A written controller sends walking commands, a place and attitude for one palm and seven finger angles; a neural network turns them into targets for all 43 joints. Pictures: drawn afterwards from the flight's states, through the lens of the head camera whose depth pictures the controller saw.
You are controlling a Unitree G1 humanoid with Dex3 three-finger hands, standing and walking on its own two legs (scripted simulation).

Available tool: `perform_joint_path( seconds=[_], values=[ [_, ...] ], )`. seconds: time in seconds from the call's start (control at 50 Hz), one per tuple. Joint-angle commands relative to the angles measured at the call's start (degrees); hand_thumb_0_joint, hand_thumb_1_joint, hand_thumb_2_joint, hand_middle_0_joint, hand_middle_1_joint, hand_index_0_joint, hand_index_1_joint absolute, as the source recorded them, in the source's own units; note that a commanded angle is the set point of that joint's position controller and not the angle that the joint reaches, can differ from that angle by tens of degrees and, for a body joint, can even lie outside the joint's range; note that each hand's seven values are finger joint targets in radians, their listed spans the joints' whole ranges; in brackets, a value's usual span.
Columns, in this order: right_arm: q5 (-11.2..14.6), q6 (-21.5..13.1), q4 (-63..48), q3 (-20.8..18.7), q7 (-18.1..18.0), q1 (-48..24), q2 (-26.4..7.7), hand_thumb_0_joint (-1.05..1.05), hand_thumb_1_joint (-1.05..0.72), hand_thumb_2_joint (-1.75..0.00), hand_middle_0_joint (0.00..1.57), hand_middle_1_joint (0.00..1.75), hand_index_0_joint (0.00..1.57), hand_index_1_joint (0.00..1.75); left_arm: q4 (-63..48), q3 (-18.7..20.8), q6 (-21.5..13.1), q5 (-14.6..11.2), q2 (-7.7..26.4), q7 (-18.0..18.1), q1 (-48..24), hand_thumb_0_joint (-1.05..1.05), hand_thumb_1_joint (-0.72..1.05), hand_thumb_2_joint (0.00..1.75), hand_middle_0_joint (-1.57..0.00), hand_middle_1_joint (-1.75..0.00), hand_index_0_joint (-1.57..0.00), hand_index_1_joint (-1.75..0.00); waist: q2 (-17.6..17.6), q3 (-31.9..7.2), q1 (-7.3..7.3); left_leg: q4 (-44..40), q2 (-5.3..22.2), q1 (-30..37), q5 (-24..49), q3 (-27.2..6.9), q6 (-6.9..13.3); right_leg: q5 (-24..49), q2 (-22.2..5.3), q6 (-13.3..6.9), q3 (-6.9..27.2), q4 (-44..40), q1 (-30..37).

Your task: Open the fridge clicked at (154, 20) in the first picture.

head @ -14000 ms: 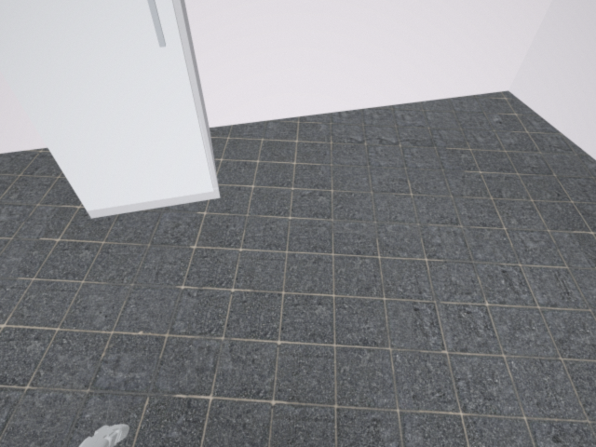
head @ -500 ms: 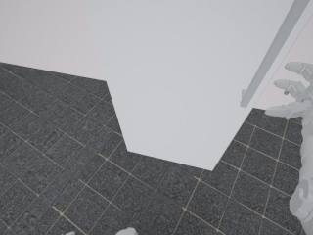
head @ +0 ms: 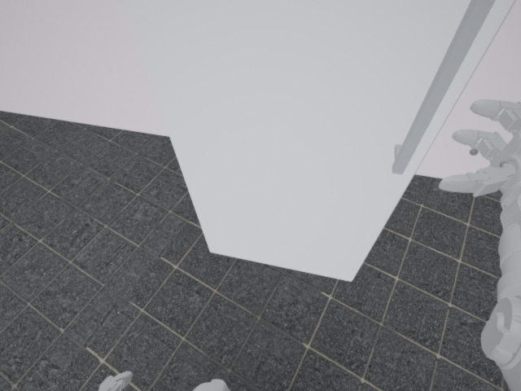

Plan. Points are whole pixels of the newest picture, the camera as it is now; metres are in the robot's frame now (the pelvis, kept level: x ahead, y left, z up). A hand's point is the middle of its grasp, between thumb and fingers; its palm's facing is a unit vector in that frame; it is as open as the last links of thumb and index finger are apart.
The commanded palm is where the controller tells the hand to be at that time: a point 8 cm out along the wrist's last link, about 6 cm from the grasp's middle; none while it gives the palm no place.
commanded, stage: move the hooked fingers beside the handle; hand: right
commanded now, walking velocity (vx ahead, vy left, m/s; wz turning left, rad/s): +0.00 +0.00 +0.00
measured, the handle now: (458, 34) +0.53 -0.18 +0.26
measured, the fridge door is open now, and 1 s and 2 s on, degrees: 0 0 0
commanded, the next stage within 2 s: feel for the door with the fingertips in 0.08 s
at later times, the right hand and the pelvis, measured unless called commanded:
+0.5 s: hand (449, 150) +0.45 -0.21 +0.14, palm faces +0.09 +1.00 +0.02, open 14.0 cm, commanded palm +0.43 -0.26 +0.13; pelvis +0.01 +0.00 +0.00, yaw +0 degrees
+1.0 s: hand (445, 139) +0.47 -0.21 +0.14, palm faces +0.10 +1.00 +0.00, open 14.0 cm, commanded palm +0.45 -0.26 +0.13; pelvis -0.01 +0.01 +0.00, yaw +0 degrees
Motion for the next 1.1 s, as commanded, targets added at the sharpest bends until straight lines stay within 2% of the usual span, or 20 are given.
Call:
perform_joint_path(
  seconds=[0.0,0.06,0.12,0.2,0.24,0.26,0.3,0.36,0.44,0.48,0.6,0.68,0.74,0.78,0.84,0.92,0.96,0.98,1.04,1.08],
  values=[
    [1.3,-3.8,-12.8,-0.1,0.2,-28.4,-14.4,0.0,0.5,-0.3,0.3,1.2,0.3,1.2,-4.2,3.7,-1.7,-0.1,9.5,1.1,4.9,0.0,0.9,0.9,-0.2,-0.3,-0.2,-0.3,-4.8,-19.7,1.43,-2.0,-3.3,11.4,15.2,-0.9,3.4,16.1,2.0,-1.1,1.6,-6.1,6.8],
    [1.7,-3.6,-12.5,-0.2,0.0,-27.6,-13.8,0.0,0.5,-0.3,0.3,1.2,0.3,1.2,-4.0,3.8,-1.6,0.0,9.5,1.0,5.1,0.0,0.9,0.9,-0.2,-0.3,-0.2,-0.3,-4.0,-20.7,1.24,-1.8,-3.3,11.9,16.1,-0.6,3.4,17.4,2.0,-1.0,1.8,-6.0,7.1],
    [1.9,-3.9,-17.2,-0.7,-0.5,-25.3,-13.3,0.0,0.5,-0.3,0.3,1.2,0.3,1.2,-4.5,4.3,-1.7,0.1,9.3,0.6,5.3,0.0,0.9,0.9,-0.2,-0.3,-0.2,-0.3,-6.9,-25.2,-0.07,-1.0,-3.6,12.9,18.8,-0.4,3.6,23.5,1.7,-0.5,2.1,-5.5,10.9],
    [2.8,-2.1,-17.1,-1.2,-1.3,-20.6,-11.9,0.0,0.5,-0.3,0.3,1.2,0.3,1.2,-4.9,4.3,-1.4,-0.1,9.3,0.1,4.8,0.0,0.9,0.9,-0.2,-0.3,-0.2,-0.3,-2.7,-21.3,-0.52,-1.7,-3.6,15.0,20.4,-0.4,3.3,22.8,1.6,-0.9,1.2,-6.2,7.4],
    [2.6,-1.6,-20.1,-0.3,-1.9,-20.3,-10.7,0.0,0.5,-0.3,0.3,1.2,0.3,1.2,-5.5,4.5,-1.3,-0.2,9.0,0.0,4.2,0.0,0.9,0.9,-0.2,-0.3,-0.2,-0.3,-4.9,-21.6,-0.72,-1.9,-3.5,15.3,20.1,-0.6,3.4,22.3,1.7,-1.0,0.9,-6.6,8.1],
    [2.4,-1.2,-19.4,-1.0,-2.3,-18.6,-11.0,0.0,0.5,-0.3,0.3,1.2,0.3,1.2,-5.5,4.4,-1.3,-0.2,9.0,0.0,4.3,0.0,0.9,0.9,-0.2,-0.3,-0.2,-0.3,-3.6,-20.8,-1.12,-2.1,-3.6,15.5,19.4,-0.4,3.5,21.4,1.7,-0.9,1.0,-6.9,7.5],
    [2.3,-1.4,-22.1,0.4,-3.2,-21.6,-9.8,0.0,0.5,-0.3,0.3,1.2,0.3,1.2,-5.5,4.4,-1.4,-0.2,8.8,0.1,3.7,0.0,0.9,0.9,-0.2,-0.3,-0.2,-0.3,-4.4,-19.8,-0.16,-2.5,-3.6,14.7,18.3,-0.5,3.4,20.0,1.7,-1.1,0.9,-7.1,8.0],
    [2.0,-1.7,-23.4,1.5,-4.4,-21.9,-8.0,0.0,0.5,-0.3,0.3,1.2,0.3,1.2,-5.2,4.4,-1.9,-0.2,8.5,0.2,3.5,0.0,0.9,0.9,-0.2,-0.3,-0.2,-0.3,-5.2,-20.2,-0.33,-2.5,-3.6,14.6,17.6,-0.4,3.6,20.3,1.7,-0.8,1.3,-7.3,9.1],
    [1.6,-1.4,-21.3,3.3,-5.9,-23.1,-5.1,0.0,0.5,-0.3,0.3,1.2,0.3,1.2,-4.1,4.2,-2.5,-0.1,8.1,0.2,3.3,0.0,0.9,0.9,-0.2,-0.3,-0.2,-0.3,-3.3,-18.5,0.55,-2.9,-3.5,13.9,17.1,-0.3,3.5,18.6,1.9,-0.9,1.1,-7.5,8.6],
    [1.0,-1.5,-19.5,2.0,-6.7,-23.4,-6.7,0.0,0.5,-0.3,0.3,1.2,0.3,1.2,-3.9,4.2,-2.6,0.2,8.4,0.3,3.5,0.0,0.9,0.9,-0.2,-0.3,-0.2,-0.3,-1.4,-18.0,0.29,-3.1,-3.3,14.9,16.6,-0.4,3.4,17.1,2.1,-1.2,1.0,-7.5,7.1],
    [-0.1,-2.8,-18.8,2.3,-7.9,-24.9,-6.6,0.0,0.5,-0.3,0.3,1.2,0.3,1.2,-3.9,4.0,-2.6,0.2,7.9,0.0,2.8,0.0,0.9,0.9,-0.2,-0.3,-0.2,-0.3,-2.6,-19.5,0.07,-2.6,-3.2,15.5,18.2,-0.9,3.4,17.9,2.2,-1.2,0.7,-7.3,7.6],
    [-0.7,-3.1,-14.4,-1.4,-7.6,-25.1,-11.6,0.0,0.5,-0.3,0.3,1.2,0.3,1.2,-3.8,4.0,-2.3,0.4,8.5,0.3,3.4,0.0,0.9,0.9,-0.2,-0.3,-0.2,-0.3,0.9,-19.2,-0.26,-2.8,-2.9,17.2,17.8,-1.5,3.2,15.3,2.5,-1.6,0.3,-7.3,4.6],
    [-1.0,-4.2,-14.9,1.4,-6.4,-27.7,-9.5,0.0,0.5,-0.3,0.3,1.2,0.3,1.2,-3.9,3.9,-2.2,0.2,8.1,0.3,3.3,0.0,0.9,0.9,-0.2,-0.3,-0.2,-0.3,-2.7,-19.7,0.49,-2.5,-2.9,15.8,17.9,-1.6,3.3,15.5,2.6,-1.4,0.1,-7.0,5.6],
    [-0.2,-4.3,-12.1,1.8,-5.8,-28.3,-8.8,0.0,0.5,-0.3,0.3,1.2,0.3,1.2,-3.6,4.0,-2.3,0.1,8.5,0.4,3.8,0.0,0.9,0.9,-0.2,-0.3,-0.2,-0.3,0.6,-18.0,1.59,-3.3,-3.0,15.0,15.9,-1.7,3.0,13.1,2.5,-1.7,0.1,-6.9,4.3],
    [-0.2,-4.5,-11.1,1.5,-5.0,-31.9,-10.3,0.0,0.5,-0.3,0.3,1.2,0.3,1.2,-2.8,4.0,-2.4,0.2,8.9,0.6,4.5,0.0,0.9,0.9,-0.2,-0.3,-0.2,-0.3,-2.7,-18.8,1.96,-3.2,-2.9,13.4,14.1,-1.8,3.1,11.7,2.7,-1.5,0.5,-6.9,4.4],
    [-0.5,-4.8,-9.0,2.8,-4.8,-34.0,-9.5,0.0,0.5,-0.3,0.3,1.2,0.3,1.2,-2.0,3.9,-2.5,0.3,9.0,0.6,5.6,0.0,0.9,0.9,-0.2,-0.3,-0.2,-0.3,-2.1,-18.9,3.0,-3.1,-3.0,11.6,12.6,-1.5,3.0,11.0,2.5,-1.5,1.1,-6.6,4.1],
    [-0.8,-4.4,-6.1,0.5,-5.1,-34.2,-12.7,0.0,0.5,-0.3,0.3,1.2,0.3,1.2,-1.6,3.9,-2.4,0.5,9.7,0.7,6.3,0.0,0.9,0.9,-0.2,-0.3,-0.2,-0.3,-1.6,-18.1,2.97,-3.3,-2.9,11.0,11.0,-1.8,2.9,9.5,2.5,-1.5,1.3,-6.5,2.3],
    [-1.0,-4.5,-5.6,-0.1,-5.2,-35.3,-13.9,0.0,0.5,-0.3,0.3,1.2,0.3,1.2,-1.5,3.8,-2.4,0.7,9.9,0.8,6.9,0.0,0.9,0.9,-0.2,-0.3,-0.2,-0.3,0.3,-18.4,3.3,-3.1,-3.0,11.8,11.3,-1.8,2.8,9.5,2.5,-1.7,1.3,-6.3,1.4],
    [-2.4,-5.4,-7.8,1.2,-5.5,-38.6,-13.8,0.0,0.5,-0.3,0.3,1.2,0.3,1.2,-1.5,3.9,-2.4,0.9,9.6,0.6,7.4,0.0,0.9,0.9,-0.2,-0.3,-0.2,-0.3,-5.3,-21.2,3.61,-2.4,-2.9,10.2,12.0,-1.9,3.0,11.3,2.6,-1.5,1.4,-5.7,3.4],
    [-1.9,-6.1,-8.1,0.3,-5.6,-37.3,-13.8,0.0,0.5,-0.3,0.3,1.2,0.3,1.2,-1.7,4.2,-2.5,1.2,9.5,0.4,8.4,0.0,0.9,0.9,-0.2,-0.3,-0.2,-0.3,-3.9,-23.9,3.03,-1.7,-3.3,11.4,14.1,-1.5,3.1,14.4,2.4,-1.5,1.7,-5.2,4.7]
  ],
)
